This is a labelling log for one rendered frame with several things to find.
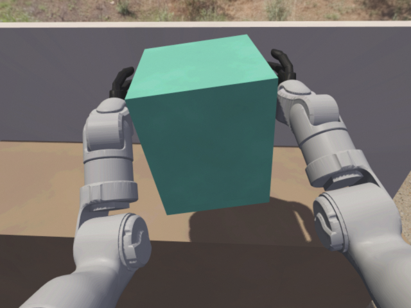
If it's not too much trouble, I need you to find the carton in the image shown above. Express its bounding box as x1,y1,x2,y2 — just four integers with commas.
125,34,279,215

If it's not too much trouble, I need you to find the robot right forearm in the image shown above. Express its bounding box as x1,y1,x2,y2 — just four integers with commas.
275,80,402,233

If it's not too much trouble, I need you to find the robot right upper arm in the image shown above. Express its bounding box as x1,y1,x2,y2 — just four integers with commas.
313,183,411,308

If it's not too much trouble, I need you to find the pedestal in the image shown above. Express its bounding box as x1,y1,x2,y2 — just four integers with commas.
0,140,410,308

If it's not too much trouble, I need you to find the left robot hand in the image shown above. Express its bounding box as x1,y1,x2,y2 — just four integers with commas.
109,67,134,100

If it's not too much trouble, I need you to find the right robot hand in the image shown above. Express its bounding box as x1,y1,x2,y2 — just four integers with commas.
267,49,296,86

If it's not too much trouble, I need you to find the robot left forearm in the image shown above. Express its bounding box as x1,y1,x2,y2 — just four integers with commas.
73,98,138,264

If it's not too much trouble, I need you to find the robot left upper arm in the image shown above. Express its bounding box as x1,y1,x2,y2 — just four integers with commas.
19,213,152,308

